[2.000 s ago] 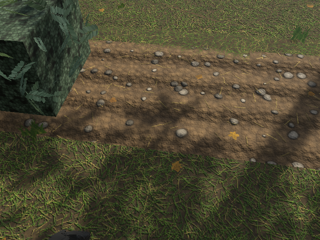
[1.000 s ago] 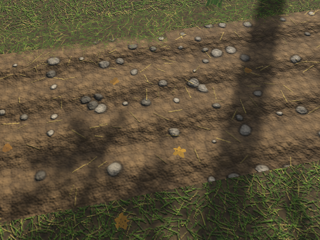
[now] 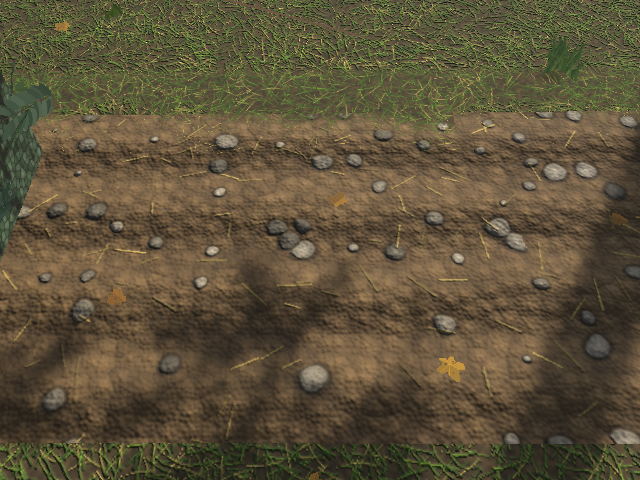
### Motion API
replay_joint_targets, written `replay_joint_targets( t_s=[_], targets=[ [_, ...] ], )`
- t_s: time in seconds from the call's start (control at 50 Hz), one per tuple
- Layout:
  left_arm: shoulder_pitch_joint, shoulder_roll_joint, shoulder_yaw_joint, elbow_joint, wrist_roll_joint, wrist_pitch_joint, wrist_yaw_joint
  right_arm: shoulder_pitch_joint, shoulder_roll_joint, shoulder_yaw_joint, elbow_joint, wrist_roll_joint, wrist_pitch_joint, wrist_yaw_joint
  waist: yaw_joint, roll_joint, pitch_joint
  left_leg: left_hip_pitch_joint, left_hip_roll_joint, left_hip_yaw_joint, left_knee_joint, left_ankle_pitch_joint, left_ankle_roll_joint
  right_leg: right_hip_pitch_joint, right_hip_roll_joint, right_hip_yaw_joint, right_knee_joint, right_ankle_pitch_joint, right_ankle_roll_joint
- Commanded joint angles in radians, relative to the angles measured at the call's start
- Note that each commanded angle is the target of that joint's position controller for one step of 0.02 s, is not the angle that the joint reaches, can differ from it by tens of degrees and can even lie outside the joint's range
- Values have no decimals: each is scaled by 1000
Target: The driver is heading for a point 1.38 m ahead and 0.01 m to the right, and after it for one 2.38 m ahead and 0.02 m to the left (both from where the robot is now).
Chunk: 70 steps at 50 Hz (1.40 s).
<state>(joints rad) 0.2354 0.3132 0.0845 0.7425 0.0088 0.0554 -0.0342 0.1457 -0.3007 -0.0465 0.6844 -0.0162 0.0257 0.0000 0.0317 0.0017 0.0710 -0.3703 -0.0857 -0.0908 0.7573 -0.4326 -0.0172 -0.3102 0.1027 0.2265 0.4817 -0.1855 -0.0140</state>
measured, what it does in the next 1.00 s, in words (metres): steps on the spot: left foot, then right foot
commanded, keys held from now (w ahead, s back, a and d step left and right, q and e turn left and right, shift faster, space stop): e+shift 0.12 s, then shift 0.34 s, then q+shift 0.34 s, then w+q+shift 0.14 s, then w+shift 0.06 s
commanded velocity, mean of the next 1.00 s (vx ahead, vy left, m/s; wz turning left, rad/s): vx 0.07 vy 0.00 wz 0.03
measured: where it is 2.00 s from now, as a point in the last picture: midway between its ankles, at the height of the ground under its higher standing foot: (274, 313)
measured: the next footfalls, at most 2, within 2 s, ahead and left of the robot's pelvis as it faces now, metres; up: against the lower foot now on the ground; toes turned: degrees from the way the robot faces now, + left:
left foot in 0.08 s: +0.07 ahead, +0.11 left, +0.00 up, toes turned -12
right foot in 0.48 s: +0.03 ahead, -0.09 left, +0.00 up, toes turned -12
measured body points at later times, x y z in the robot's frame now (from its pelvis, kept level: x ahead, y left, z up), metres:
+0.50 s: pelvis +0.02 +0.01 +0.00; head +0.05 +0.00 +0.44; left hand +0.24 +0.21 -0.12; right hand +0.00 -0.26 -0.13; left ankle +0.03 +0.12 -0.74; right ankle -0.01 -0.08 -0.74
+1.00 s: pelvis +0.06 +0.07 -0.01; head +0.07 +0.10 +0.43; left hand +0.14 +0.36 -0.15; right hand +0.18 -0.22 -0.11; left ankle +0.01 +0.12 -0.74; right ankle +0.01 -0.08 -0.68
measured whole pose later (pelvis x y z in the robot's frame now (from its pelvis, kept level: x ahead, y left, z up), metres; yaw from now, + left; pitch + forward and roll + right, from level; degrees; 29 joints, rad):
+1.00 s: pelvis +0.06 +0.07 -0.01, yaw +7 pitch +0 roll -1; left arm 0.21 0.33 0.07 0.79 0.04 0.02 -0.03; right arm 0.28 -0.31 -0.07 0.75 -0.01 0.03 0.05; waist 0.00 -0.06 0.03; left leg -0.25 -0.04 0.06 0.64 -0.40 0.10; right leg -0.37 -0.08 -0.09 1.03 -0.49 0.01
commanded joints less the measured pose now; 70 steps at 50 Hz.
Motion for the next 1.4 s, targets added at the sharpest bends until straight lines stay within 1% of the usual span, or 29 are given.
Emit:
replay_joint_targets(
  t_s=[0.02,0.08,0.1,0.12,0.14,0.18,0.26,0.42,0.46,0.48,0.5,0.54,0.58,0.66,0.7,0.8,0.86,0.9,0.92,0.94,0.96,0.98,1.0,1.04,1.14,1.22,1.3,1.36,1.4],
  targets=[
    [-44,182,59,-82,5,-6,-6,17,-64,-15,-69,1,-14,-6,-17,-156,-136,15,-26,19,-89,42,2,88,-181,314,-124,79,-160],
    [-97,153,52,-106,-1,-12,1,127,-105,-29,-41,-5,-27,-34,-91,-101,-138,336,43,-31,-390,142,33,-165,-80,285,-49,-156,-50],
    [-60,77,36,-126,-16,-20,4,150,-217,-51,-54,-15,-28,-44,-83,127,-167,443,313,-307,-532,-54,97,-317,35,110,170,-373,16],
    [-26,107,41,-116,9,-22,12,75,-259,-59,-72,-26,-18,-42,-56,210,-130,309,486,-509,-592,-101,187,-352,90,-77,407,-388,35],
    [-53,178,57,-109,25,-21,11,52,-183,-40,-74,-30,-14,-37,-38,90,-86,217,447,-414,-544,-2,217,-304,-13,-82,516,-314,30],
    [-2,129,46,-73,17,-11,-6,0,-110,-20,-74,-16,-20,-26,-1,87,-50,170,325,-220,-493,235,204,-273,-21,-98,629,-222,30],
    [-2,84,16,-56,9,2,-17,98,-106,-23,-26,-5,-33,-19,-35,133,-82,285,282,-80,-406,679,214,-279,-15,-145,597,-226,51],
    [-87,52,-26,-45,-5,4,7,136,-133,-30,40,-1,-26,2,-60,194,-102,240,301,-55,-347,699,209,15,-25,-242,156,-235,10],
    [-46,35,-38,-19,5,-13,19,130,-121,-26,57,10,-22,0,-14,144,-101,168,279,-28,-291,642,149,195,-53,-227,-150,11,-16],
    [-25,46,-45,-1,23,-28,29,171,-58,-6,66,7,-28,7,-34,74,-146,63,250,-24,-279,499,91,383,-175,-97,-218,115,-34],
    [-39,106,-46,-4,31,-39,38,238,21,16,56,11,-34,25,-87,-130,-169,-24,162,43,-255,150,42,450,-405,117,-175,423,-98],
    [-128,69,-52,3,15,-44,40,168,-63,-5,78,14,-8,21,-69,-129,-92,134,132,45,-298,116,40,238,-347,-28,-100,423,-134],
    [-106,128,-28,18,14,-40,53,116,-116,-26,68,16,-6,30,-37,-170,-63,72,87,61,-209,207,44,253,-301,-84,-92,348,-106],
    [-20,106,-20,20,9,-29,68,118,-80,-39,56,8,16,38,7,-149,-41,-124,68,96,232,-162,50,245,-459,-43,-122,434,-234],
    [-54,86,-21,14,16,-24,71,111,-52,-40,49,7,29,40,-23,-99,-11,-152,104,86,305,-121,36,197,-447,-110,-139,394,-235],
    [-106,110,-5,-5,18,-32,57,55,-41,-34,1,21,37,65,-24,-139,-62,-13,113,153,91,15,33,167,-410,-259,-101,322,-152],
    [-78,172,22,-18,27,-44,33,7,-79,-46,-34,24,49,92,-9,-162,-85,93,96,203,-7,-28,85,94,-457,-222,-208,-397,-107],
    [-131,176,26,-38,25,-42,27,113,-80,-50,7,20,42,102,-82,-105,-43,280,58,240,-130,-13,125,-69,-438,-281,-152,-628,-59],
    [-148,139,18,-46,32,-41,22,279,-102,-63,79,17,30,90,-150,14,-55,464,50,182,-192,-75,164,-212,-381,-367,50,-661,-23],
    [-196,27,-16,-93,22,-44,6,421,-229,-96,116,11,14,67,-218,387,-27,576,292,-329,-466,-492,282,-498,-189,-529,573,-569,42],
    [-320,24,-26,-147,49,-55,1,387,-232,-72,62,-1,-1,55,-223,260,39,510,437,-736,-656,-599,344,-724,-96,-288,704,-445,38],
    [-336,63,-19,-153,42,-71,-8,344,-194,-56,69,-8,0,34,-185,127,93,455,447,-651,-652,-543,334,-736,-169,-204,713,-301,22],
    [-244,86,-14,-111,35,-87,-18,303,-174,-46,65,-10,-10,21,-126,102,87,420,405,-543,-636,-418,303,-665,-192,-205,665,-172,13],
    [-116,104,-11,-23,60,-96,-28,229,-154,-36,61,3,-35,11,-59,82,46,394,292,-342,-638,-116,232,-509,-207,-221,593,-20,22],
    [-147,67,-25,16,32,-58,-27,348,-133,-22,151,17,-83,27,-77,88,27,471,212,-89,-623,406,144,-546,-185,-295,613,84,6],
    [-269,37,-39,3,2,-68,-25,418,-89,4,204,-10,-105,12,-118,69,105,443,203,43,-674,527,88,-588,-87,-241,530,118,-26],
    [-294,7,-70,3,14,-87,-23,372,-52,32,239,-3,-127,-9,-77,62,106,446,205,181,-698,974,29,-458,-38,-365,353,178,-85],
    [-195,42,-76,22,15,-85,-18,357,-117,24,252,-15,-139,-46,1,130,-21,513,267,225,-495,1696,-9,-189,40,-458,281,117,-133],
    [144,127,-43,116,11,-81,-18,275,-190,-2,232,-36,-116,-67,172,151,-165,498,290,231,-45,1816,-25,90,82,-423,239,12,-178]
  ],
)
Keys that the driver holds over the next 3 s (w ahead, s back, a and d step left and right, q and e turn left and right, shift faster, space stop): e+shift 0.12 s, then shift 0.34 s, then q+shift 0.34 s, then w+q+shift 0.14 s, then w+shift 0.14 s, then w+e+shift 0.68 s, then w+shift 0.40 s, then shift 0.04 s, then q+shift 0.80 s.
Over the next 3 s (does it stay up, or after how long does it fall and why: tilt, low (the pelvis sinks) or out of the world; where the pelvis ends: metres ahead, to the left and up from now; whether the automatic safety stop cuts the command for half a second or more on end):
stays up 1.31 -0.07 -0.01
